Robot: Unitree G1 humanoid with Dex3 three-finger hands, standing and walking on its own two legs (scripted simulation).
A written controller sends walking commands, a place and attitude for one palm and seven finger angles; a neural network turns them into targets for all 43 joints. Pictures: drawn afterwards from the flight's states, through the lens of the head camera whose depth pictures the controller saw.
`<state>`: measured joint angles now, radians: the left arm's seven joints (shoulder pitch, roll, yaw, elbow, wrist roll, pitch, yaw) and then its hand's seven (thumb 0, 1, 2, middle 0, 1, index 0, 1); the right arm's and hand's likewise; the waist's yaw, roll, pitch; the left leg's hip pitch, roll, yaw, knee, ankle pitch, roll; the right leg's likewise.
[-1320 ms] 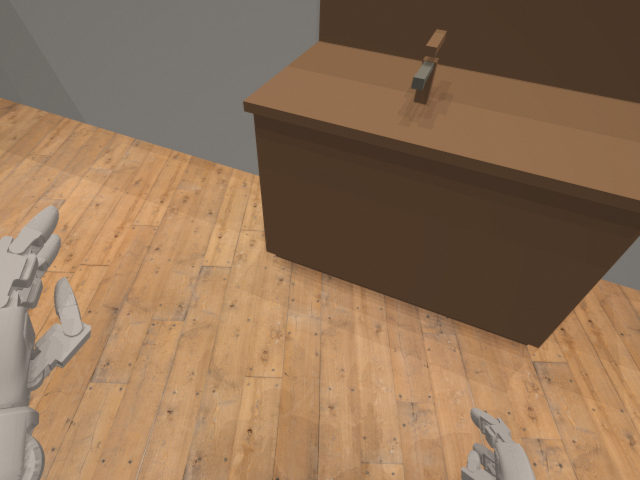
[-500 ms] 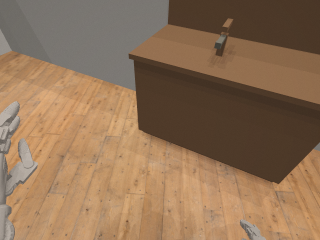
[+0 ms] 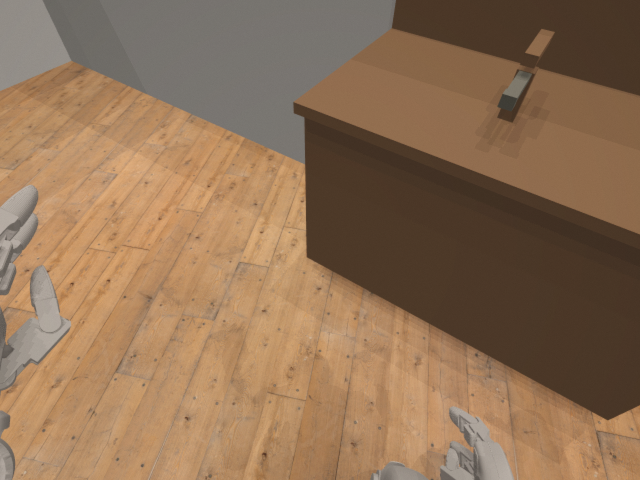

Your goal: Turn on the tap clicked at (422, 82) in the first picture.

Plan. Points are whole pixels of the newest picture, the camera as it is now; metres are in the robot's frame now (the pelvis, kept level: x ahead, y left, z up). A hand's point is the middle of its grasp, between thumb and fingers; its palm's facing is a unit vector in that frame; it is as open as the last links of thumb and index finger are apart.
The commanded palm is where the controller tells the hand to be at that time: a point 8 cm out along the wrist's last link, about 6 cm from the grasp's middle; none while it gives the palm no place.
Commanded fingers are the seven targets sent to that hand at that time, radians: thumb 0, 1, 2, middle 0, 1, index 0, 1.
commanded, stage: turn to face it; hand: left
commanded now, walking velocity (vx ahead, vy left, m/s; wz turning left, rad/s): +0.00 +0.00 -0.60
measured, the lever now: (508, 100) +0.78 -0.31 +0.08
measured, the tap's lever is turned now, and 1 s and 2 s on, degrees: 0 0 0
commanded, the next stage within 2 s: take the last steps up to it in 1.46 s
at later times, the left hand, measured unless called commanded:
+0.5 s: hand (211, 223) +0.32 +0.14 +0.18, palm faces +0.25 -0.87 -0.43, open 7.4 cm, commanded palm +0.28 +0.19 +0.18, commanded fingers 0.00 0.90 0.90 -0.20 -0.30 -0.20 -0.30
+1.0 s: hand (318, 230) +0.34 +0.03 +0.17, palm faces -0.12 -0.88 -0.45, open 7.4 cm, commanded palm +0.31 +0.11 +0.18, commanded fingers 0.00 0.90 0.90 -0.20 -0.30 -0.20 -0.30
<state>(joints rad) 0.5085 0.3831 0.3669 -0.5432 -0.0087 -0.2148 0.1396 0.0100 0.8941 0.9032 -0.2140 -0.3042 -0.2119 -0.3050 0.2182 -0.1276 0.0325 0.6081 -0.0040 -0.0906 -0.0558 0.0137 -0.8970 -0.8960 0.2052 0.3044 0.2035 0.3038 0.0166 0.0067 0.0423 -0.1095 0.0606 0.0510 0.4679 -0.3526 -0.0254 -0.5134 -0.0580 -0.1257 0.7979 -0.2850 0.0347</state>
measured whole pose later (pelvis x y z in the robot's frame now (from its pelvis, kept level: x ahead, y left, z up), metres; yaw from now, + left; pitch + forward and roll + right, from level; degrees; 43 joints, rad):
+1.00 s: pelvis +0.03 -0.04 -0.01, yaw -31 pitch -1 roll +1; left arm 0.47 0.37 0.36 -0.54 -0.04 -0.19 0.14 0.01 0.89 0.90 -0.22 -0.30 -0.21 -0.31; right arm 0.17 -0.19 0.02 0.55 0.00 0.04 -0.01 0.02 -0.90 -0.90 0.20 0.30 0.20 0.30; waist 0.00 0.01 0.11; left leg -0.42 0.07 0.02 1.04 -0.47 -0.08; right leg -0.37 0.08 0.02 0.59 -0.20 -0.09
